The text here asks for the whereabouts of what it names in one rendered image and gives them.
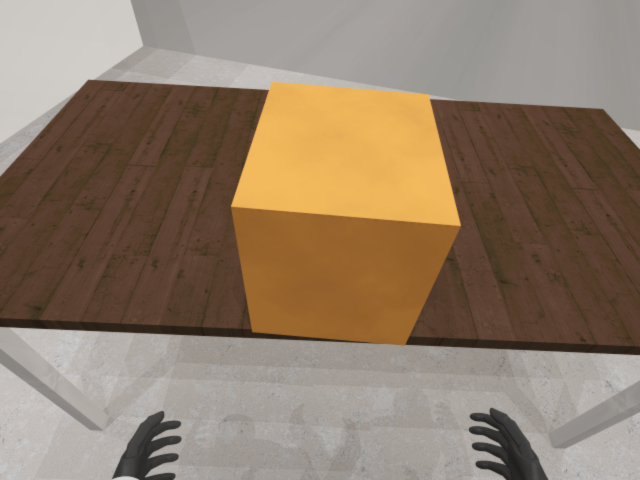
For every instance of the table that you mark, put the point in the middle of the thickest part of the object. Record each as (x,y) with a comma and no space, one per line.
(117,218)

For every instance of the robot right hand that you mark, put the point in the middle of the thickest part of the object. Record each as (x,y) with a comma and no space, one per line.
(521,462)

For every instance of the robot left hand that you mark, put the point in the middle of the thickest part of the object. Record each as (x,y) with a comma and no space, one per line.
(135,461)

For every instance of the carton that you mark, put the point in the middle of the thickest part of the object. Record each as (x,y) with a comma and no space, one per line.
(344,213)

